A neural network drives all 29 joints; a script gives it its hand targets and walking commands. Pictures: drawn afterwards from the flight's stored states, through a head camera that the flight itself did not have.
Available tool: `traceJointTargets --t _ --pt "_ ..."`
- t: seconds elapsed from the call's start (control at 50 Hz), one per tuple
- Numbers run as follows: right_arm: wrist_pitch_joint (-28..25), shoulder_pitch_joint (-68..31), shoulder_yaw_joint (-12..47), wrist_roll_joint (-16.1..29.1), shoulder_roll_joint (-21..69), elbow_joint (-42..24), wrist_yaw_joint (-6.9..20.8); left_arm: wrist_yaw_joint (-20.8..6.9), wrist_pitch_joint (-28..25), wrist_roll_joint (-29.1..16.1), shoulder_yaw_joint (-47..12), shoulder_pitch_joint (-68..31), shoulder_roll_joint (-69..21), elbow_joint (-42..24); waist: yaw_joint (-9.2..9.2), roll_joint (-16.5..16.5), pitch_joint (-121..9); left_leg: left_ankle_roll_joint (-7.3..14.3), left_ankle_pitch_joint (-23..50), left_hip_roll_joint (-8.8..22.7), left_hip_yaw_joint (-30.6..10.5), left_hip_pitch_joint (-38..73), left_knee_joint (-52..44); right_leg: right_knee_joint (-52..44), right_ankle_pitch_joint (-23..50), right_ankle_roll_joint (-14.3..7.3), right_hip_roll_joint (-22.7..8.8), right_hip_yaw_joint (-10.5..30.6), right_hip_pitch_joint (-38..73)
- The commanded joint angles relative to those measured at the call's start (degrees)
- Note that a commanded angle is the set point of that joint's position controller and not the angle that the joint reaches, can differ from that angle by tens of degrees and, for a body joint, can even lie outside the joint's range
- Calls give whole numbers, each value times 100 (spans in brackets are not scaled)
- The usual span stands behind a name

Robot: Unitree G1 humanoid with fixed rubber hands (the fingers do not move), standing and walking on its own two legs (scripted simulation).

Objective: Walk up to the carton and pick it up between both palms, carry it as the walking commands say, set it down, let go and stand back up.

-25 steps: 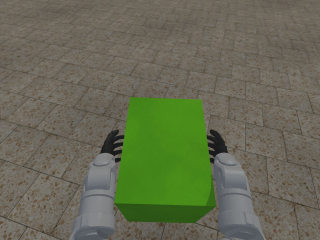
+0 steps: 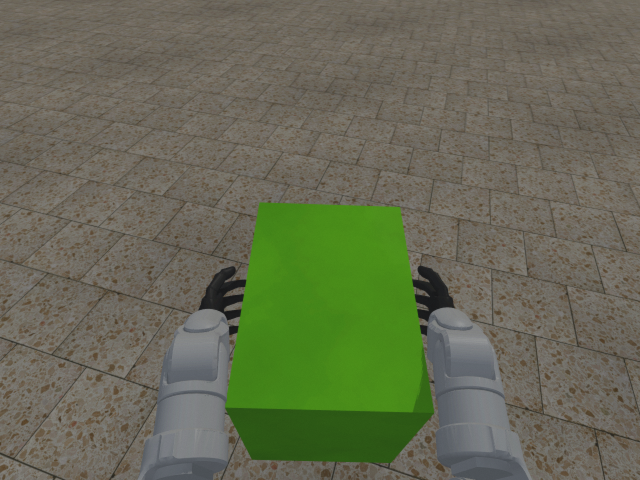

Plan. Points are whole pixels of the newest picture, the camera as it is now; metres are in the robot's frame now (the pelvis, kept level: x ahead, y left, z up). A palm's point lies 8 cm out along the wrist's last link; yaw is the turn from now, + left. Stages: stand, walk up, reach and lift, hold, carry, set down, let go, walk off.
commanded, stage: reach and lift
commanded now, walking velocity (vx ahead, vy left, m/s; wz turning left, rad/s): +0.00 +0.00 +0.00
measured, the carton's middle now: (325, 333) +0.32 -0.01 -0.02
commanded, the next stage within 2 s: hold in 0.84 s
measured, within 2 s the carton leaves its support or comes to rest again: neither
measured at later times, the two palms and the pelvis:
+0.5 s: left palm (214, 322) +0.30 +0.14 +0.05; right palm (439, 316) +0.30 -0.16 +0.05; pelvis +0.01 -0.01 +0.00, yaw +0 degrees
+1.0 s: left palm (213, 333) +0.28 +0.14 +0.04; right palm (442, 326) +0.29 -0.16 +0.04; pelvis +0.00 -0.01 +0.00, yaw +0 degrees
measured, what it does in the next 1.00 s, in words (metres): stands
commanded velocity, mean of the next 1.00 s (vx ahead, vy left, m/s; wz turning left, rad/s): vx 0.00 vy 0.00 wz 0.00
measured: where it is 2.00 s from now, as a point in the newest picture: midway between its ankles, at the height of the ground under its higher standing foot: outside the picture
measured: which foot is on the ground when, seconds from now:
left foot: down 0.00-1.00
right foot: down 0.00-1.00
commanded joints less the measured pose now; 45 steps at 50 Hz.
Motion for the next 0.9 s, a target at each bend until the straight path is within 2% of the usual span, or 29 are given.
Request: traceJointTargets --t 0.0,0.2,0.6,0.88 --pt "-225 -2941 3084 1466 5134 -190 1355 -1205 -291 -1459 -2973 -2929 -5244 -357 49 34 -1519 -41 698 -428 -169 -4 -342 -175 447 -171 571 53 401" --pt "-259 -2927 3091 1476 5160 -148 1314 -1245 -290 -1477 -3011 -2993 -5098 -352 52 9 -1638 -39 581 -421 -120 -70 -322 -148 348 -138 549 51 354" --pt "-114 -2216 3405 1689 5083 -649 1222 -1194 -163 -1611 -3203 -2181 -4888 -842 48 -39 -1671 1 1236 -477 -133 115 -339 -223 1113 -76 529 93 542" --pt "-86 -2051 3491 1729 5014 -808 1235 -1154 -132 -1712 -3340 -2027 -4932 -1012 3 10 -1534 13 981 -464 -168 30 -339 -190 819 -122 554 59 411"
